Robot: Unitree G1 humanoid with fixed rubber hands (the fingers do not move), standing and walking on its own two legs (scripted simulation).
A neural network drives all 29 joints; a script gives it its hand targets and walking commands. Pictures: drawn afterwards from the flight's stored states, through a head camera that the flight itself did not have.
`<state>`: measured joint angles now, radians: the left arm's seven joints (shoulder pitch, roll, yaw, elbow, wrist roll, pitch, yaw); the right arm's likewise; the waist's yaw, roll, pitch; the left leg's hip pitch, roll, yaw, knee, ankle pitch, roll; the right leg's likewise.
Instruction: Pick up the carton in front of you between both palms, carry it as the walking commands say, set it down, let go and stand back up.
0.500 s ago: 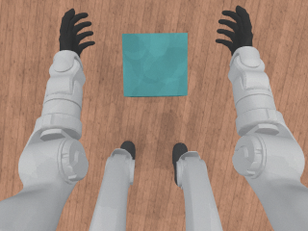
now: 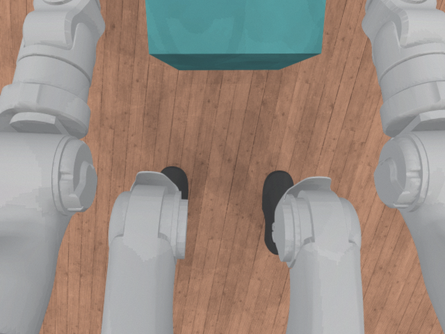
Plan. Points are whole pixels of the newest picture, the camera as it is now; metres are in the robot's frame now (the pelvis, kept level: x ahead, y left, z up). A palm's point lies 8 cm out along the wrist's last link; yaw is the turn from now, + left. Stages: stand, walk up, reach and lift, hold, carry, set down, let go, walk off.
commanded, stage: reach and lift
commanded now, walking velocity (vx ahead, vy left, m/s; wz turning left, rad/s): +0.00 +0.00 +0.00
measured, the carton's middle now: out of the picture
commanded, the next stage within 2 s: none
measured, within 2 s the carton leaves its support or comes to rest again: leaves its support in 1.00 s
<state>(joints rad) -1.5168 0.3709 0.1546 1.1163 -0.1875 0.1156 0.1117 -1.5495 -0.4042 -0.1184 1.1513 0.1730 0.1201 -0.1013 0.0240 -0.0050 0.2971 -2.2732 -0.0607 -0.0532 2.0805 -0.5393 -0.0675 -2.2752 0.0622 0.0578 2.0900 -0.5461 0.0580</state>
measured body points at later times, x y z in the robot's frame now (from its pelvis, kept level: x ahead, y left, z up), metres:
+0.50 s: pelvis +0.01 +0.00 -0.02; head +0.39 +0.00 +0.21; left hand +0.57 +0.19 -0.20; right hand +0.59 -0.16 -0.21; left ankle +0.12 +0.13 -0.36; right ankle +0.11 -0.13 -0.36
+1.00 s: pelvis +0.01 +0.00 -0.03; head +0.39 +0.00 +0.22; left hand +0.58 +0.16 -0.19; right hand +0.58 -0.14 -0.20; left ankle +0.12 +0.13 -0.36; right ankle +0.11 -0.13 -0.36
